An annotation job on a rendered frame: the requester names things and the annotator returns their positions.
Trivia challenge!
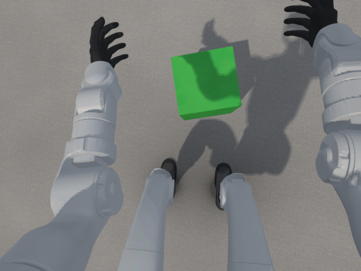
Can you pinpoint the right robot foot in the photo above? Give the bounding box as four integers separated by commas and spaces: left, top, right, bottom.
214, 163, 232, 211

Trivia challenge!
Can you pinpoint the robot right forearm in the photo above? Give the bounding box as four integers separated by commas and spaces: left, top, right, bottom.
312, 23, 361, 134

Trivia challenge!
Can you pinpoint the robot left forearm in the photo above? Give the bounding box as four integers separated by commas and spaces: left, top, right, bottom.
50, 61, 122, 211

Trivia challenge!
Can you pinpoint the robot left hand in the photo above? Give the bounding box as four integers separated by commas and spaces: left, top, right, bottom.
90, 17, 129, 69

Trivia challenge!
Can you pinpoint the robot right hand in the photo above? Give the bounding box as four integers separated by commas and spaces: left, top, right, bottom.
284, 0, 338, 47

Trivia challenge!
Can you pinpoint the robot right upper arm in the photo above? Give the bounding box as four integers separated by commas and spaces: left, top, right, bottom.
315, 129, 361, 257

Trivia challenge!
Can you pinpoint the robot left upper arm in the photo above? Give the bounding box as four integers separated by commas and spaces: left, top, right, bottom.
0, 166, 124, 271

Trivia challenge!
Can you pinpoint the left robot shin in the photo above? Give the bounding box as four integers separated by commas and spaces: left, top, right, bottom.
146, 168, 171, 183

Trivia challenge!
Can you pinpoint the carton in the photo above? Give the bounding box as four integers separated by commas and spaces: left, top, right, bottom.
171, 46, 241, 120

